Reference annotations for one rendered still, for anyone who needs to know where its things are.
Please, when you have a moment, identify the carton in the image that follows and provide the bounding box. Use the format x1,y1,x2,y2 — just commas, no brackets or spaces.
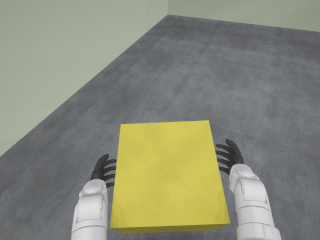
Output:
110,120,230,234

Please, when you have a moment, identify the robot right hand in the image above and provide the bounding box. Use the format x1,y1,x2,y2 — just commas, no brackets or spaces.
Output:
215,139,244,176

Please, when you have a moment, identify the robot left forearm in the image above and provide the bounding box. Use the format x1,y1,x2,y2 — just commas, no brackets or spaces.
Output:
71,179,108,240

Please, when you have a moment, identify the robot right forearm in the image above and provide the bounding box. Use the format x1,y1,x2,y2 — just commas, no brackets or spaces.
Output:
229,163,282,240

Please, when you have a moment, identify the robot left hand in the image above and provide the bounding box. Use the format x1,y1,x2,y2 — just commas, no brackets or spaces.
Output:
90,154,117,188

